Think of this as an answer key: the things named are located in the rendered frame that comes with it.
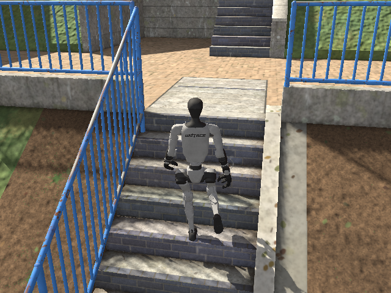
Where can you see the robot left forearm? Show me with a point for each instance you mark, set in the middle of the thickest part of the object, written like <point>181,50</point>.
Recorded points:
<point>167,159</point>

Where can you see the right robot shin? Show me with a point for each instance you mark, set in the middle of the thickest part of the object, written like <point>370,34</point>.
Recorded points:
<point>214,201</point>

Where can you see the robot right upper arm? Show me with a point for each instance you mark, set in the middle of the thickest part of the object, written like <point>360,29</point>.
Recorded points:
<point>217,139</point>

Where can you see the robot right hand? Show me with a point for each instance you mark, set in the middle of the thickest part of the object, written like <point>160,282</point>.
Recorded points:
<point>226,178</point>

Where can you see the robot left thigh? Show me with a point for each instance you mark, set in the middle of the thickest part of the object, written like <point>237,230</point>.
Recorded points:
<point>181,178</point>

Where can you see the robot left upper arm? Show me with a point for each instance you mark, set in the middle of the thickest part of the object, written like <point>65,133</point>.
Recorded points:
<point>173,139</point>

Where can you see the robot right forearm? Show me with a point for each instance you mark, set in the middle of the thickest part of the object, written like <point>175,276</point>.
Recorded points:
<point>224,164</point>

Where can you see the robot left hand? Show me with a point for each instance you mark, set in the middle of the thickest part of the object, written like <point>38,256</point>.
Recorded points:
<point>168,167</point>

